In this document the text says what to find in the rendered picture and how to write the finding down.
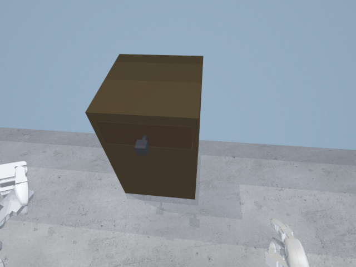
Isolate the right robot hand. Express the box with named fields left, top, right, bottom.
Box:
left=265, top=218, right=309, bottom=267

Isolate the left robot hand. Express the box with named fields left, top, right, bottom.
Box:
left=0, top=161, right=34, bottom=229

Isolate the cabinet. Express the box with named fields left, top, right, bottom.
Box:
left=85, top=54, right=203, bottom=200

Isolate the drawer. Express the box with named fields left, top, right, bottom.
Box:
left=96, top=121, right=193, bottom=149

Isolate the handle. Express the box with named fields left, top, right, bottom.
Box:
left=135, top=135, right=149, bottom=155

